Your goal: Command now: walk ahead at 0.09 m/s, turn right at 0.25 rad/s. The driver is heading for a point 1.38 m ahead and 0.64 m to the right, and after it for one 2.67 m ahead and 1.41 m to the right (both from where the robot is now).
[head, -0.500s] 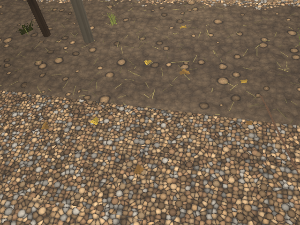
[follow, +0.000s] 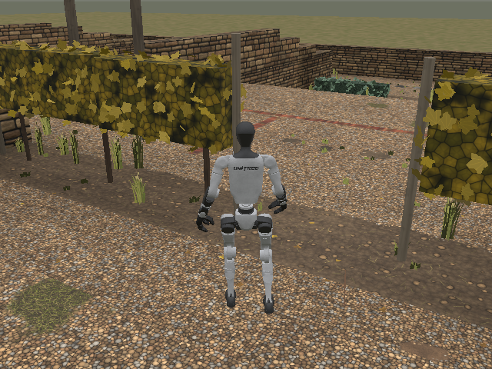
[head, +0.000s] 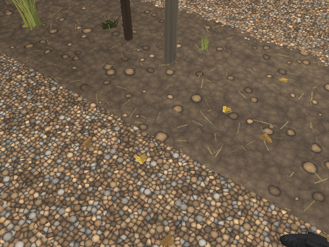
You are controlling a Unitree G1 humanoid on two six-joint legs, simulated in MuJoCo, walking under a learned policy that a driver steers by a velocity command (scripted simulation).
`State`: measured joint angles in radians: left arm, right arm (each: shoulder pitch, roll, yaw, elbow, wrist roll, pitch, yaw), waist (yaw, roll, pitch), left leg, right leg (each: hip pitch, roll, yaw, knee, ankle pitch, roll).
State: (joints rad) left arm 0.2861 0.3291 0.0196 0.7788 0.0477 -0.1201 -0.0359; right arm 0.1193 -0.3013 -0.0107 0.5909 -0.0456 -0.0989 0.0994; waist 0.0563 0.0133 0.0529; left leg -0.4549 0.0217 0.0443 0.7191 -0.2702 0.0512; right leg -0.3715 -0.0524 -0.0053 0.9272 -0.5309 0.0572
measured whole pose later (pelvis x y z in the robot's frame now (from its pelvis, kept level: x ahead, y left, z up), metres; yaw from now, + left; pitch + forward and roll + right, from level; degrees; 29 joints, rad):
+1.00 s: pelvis +0.15 -0.11 -0.16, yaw -46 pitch +0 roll +0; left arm 0.21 0.21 0.02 0.57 -0.04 0.05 0.06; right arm 0.39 -0.24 -0.04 0.86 0.01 -0.01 -0.04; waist 0.01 -0.01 -0.01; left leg -0.24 0.06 0.09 0.47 -0.27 0.00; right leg -1.09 -0.03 0.02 2.05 -0.36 0.08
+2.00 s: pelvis +0.60 -0.44 -0.17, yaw -2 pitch +1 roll -1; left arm 0.01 0.25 0.01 0.61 0.05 -0.05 -0.02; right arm 0.47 -0.29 -0.07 0.86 0.00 -0.06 0.01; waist -0.09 0.00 0.04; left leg 0.05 -0.21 -0.17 0.30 -0.34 0.20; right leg -0.77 -0.13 0.09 0.83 -0.06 0.06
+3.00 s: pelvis +1.40 -0.43 -0.19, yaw -21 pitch +0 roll +0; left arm 0.12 0.36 0.08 0.61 0.00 -0.02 -0.05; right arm 0.16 -0.28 -0.02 0.70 0.00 -0.07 -0.02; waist -0.01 -0.02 0.13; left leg -0.36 -0.03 -0.07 1.39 -0.51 -0.06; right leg -0.52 0.17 -0.01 0.63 -0.11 -0.16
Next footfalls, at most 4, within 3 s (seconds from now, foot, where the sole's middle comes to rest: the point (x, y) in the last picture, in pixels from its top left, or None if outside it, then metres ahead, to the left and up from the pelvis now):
0.26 right None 0.00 -0.16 -0.75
0.78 left None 0.27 -0.06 -0.93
1.24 right None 0.11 -0.37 -0.94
1.70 left None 0.50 -0.41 -0.93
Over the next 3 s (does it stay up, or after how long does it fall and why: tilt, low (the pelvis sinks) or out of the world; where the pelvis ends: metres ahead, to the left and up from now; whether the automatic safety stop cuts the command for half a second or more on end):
stays up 1.40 -0.43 -0.19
